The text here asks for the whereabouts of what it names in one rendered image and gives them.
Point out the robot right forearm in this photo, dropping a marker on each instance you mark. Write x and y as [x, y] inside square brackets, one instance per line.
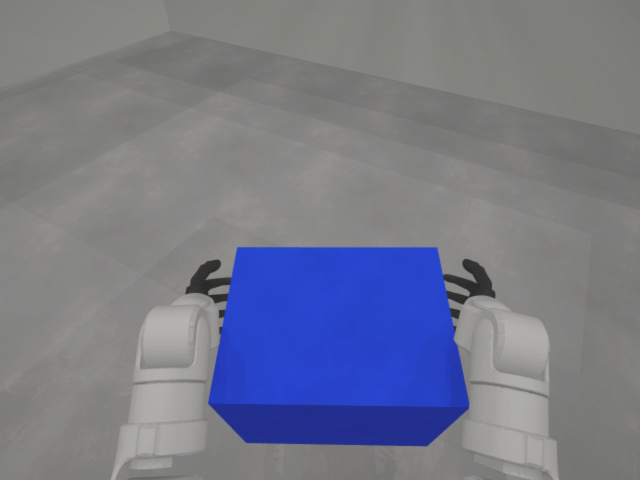
[507, 427]

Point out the robot left forearm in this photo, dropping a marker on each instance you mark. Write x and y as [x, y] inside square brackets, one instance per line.
[166, 419]

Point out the carton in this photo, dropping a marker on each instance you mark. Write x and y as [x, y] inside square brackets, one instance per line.
[338, 346]

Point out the robot left hand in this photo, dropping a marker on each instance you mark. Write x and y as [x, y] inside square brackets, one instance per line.
[199, 284]

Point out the robot right hand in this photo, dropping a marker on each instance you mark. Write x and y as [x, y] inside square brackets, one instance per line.
[484, 286]

